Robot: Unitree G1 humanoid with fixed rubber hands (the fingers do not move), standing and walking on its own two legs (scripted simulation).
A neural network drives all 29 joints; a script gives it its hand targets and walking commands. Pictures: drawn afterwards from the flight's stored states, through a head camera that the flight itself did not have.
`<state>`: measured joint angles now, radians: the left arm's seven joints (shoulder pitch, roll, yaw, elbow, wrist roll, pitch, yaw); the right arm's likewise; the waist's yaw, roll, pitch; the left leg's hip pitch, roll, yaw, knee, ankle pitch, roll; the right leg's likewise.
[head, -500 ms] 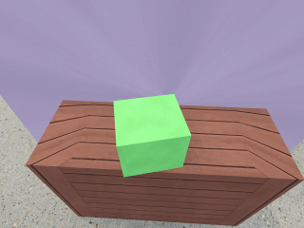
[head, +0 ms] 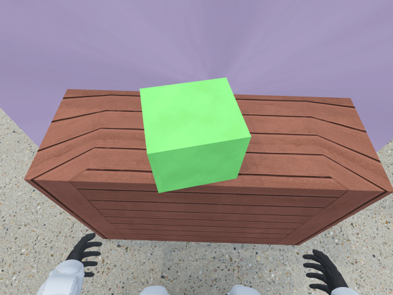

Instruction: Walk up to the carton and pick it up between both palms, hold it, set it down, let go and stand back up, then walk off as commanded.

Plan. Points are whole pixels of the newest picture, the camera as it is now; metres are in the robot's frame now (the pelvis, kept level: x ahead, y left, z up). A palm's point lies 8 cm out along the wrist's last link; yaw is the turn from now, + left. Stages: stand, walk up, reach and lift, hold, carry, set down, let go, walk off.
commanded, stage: reach and lift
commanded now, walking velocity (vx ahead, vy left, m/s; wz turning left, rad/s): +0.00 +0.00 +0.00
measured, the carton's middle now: (191, 136) +0.47 +0.04 -0.01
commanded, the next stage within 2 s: none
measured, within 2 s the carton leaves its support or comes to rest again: neither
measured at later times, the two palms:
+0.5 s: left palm (76, 283) +0.15 +0.24 -0.05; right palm out of the picture +0.15 -0.27 -0.05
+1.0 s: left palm (85, 271) +0.16 +0.22 -0.02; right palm (347, 273) +0.18 -0.26 -0.02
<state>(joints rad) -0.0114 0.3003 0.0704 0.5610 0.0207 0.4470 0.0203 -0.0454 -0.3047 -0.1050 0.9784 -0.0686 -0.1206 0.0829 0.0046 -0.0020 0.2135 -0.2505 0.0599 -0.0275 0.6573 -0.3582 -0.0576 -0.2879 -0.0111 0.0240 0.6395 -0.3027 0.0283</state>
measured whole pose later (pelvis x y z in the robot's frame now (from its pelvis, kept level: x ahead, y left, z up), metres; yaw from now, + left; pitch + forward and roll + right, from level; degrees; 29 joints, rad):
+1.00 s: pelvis +0.01 +0.00 +0.02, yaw -1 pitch -5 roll +0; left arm 0.32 0.11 0.03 0.27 -0.02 0.14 0.16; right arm 0.26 -0.31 -0.04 0.52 0.15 -0.12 0.17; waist 0.05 -0.01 0.04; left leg -0.03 0.06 0.01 0.34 -0.22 -0.06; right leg -0.10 -0.01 0.04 0.37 -0.19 0.02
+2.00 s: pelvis +0.01 -0.01 +0.02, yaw -3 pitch -2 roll +1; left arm 0.07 0.04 0.01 0.16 -0.09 0.09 0.24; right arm 0.01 -0.33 0.04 0.44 0.31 -0.16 0.12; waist 0.09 0.00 0.04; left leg -0.12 0.07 0.03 0.37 -0.22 -0.07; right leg -0.21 0.00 0.07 0.42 -0.19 0.01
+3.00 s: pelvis +0.02 -0.01 +0.02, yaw -1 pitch +7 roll -1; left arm -0.43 0.09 0.12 0.38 -0.11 0.28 0.16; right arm -0.66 -0.39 0.07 0.86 0.37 -0.02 0.06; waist 0.14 0.04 -0.07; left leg -0.28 0.10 -0.01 0.37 -0.21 -0.08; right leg -0.31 0.02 0.03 0.32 -0.14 0.00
